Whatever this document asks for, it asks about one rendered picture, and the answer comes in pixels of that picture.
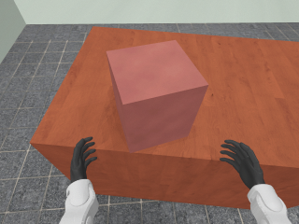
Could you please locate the left robot hand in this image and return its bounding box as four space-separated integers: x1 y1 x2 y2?
70 136 97 184

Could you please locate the robot right forearm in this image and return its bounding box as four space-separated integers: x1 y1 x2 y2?
247 184 292 224

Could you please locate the robot left forearm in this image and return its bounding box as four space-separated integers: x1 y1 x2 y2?
59 179 99 224

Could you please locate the carton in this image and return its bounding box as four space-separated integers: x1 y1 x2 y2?
106 40 208 153

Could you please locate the pedestal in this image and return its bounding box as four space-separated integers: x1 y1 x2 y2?
29 26 299 210

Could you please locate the right robot hand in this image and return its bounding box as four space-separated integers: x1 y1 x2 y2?
220 139 265 189

